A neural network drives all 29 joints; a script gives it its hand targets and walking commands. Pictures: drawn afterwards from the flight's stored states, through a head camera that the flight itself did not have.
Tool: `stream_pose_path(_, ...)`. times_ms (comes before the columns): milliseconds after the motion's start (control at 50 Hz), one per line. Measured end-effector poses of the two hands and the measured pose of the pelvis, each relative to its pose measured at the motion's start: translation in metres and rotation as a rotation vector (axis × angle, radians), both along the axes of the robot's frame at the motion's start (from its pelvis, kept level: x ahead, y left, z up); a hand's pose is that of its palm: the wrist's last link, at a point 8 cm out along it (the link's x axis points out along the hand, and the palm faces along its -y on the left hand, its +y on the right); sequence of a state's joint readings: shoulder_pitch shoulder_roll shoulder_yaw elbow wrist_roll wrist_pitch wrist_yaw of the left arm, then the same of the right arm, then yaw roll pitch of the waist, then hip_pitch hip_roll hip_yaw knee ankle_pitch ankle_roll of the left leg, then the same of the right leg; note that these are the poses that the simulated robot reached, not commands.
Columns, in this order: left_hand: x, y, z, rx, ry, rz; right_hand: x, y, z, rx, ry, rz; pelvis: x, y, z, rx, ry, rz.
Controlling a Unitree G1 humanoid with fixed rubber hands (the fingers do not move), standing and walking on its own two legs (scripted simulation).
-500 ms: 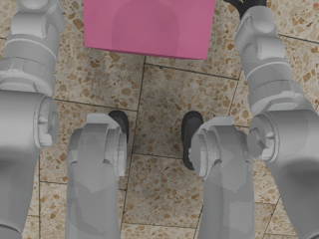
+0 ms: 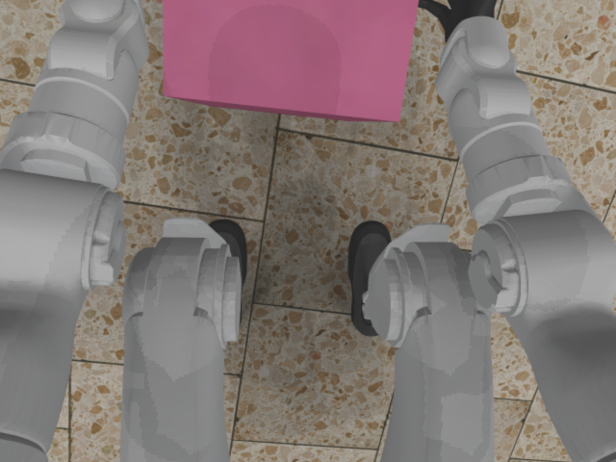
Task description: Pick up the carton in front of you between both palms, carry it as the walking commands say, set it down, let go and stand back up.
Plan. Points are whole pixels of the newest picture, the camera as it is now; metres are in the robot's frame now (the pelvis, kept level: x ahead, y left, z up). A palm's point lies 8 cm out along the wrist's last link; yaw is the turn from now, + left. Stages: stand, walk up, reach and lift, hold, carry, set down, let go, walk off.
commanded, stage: reach and lift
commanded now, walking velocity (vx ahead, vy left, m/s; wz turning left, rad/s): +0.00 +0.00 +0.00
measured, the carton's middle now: (289, 20) +0.52 +0.04 -0.25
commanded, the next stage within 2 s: none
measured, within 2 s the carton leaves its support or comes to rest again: leaves its support in 0.32 s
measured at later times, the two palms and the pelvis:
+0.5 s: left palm out of the picture +0.53 +0.18 -0.14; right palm out of the picture +0.53 -0.12 -0.13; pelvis +0.01 +0.00 +0.00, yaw +1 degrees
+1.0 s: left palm out of the picture +0.48 +0.19 +0.06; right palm out of the picture +0.49 -0.11 +0.06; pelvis +0.01 -0.01 +0.12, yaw +3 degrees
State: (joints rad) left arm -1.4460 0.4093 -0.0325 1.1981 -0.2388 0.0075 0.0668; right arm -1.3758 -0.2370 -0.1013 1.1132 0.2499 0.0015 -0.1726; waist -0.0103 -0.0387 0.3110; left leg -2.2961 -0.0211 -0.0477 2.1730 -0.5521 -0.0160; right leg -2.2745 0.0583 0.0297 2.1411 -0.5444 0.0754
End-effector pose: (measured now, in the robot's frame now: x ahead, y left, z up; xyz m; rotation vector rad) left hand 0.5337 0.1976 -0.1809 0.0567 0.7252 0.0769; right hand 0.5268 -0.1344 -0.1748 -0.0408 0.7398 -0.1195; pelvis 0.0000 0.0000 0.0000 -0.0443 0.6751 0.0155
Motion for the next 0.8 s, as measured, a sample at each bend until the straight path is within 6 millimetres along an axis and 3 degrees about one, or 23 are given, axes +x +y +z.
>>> stream_pose_path(80,0.003,-0.012,0.001,0.002,-0.001,0.000,0.003,0.015,0.001,0.014,-0.002,0.007,-0.002,0.000,0.002,0.001,-0.004,-0.002)
stream_pose_path(300,0.008,-0.016,0.006,0.015,0.048,-0.016,0.009,0.017,0.005,0.019,0.023,-0.021,0.000,0.000,-0.006,0.005,-0.026,-0.004)
stream_pose_path(420,0.003,-0.018,0.017,0.000,0.021,0.004,0.010,0.016,0.024,0.030,-0.012,-0.039,0.005,-0.001,-0.009,0.009,-0.009,-0.004)
stream_pose_path(480,-0.001,-0.016,0.036,-0.013,-0.013,0.020,0.005,0.018,0.042,0.043,-0.047,-0.049,0.006,-0.002,-0.006,0.010,0.000,0.003)
stream_pose_path(560,-0.011,-0.010,0.078,-0.027,-0.051,0.046,-0.006,0.023,0.077,0.061,-0.086,-0.051,0.004,-0.004,0.005,0.011,0.007,0.017)
stream_pose_path(680,-0.029,-0.006,0.141,-0.040,-0.040,0.081,-0.021,0.027,0.137,0.073,-0.076,-0.048,0.000,-0.006,0.038,0.009,0.022,0.037)
stream_pose_path(800,-0.040,-0.009,0.187,-0.032,-0.021,0.084,-0.030,0.024,0.183,0.063,-0.058,-0.037,-0.002,-0.007,0.075,0.009,0.044,0.044)
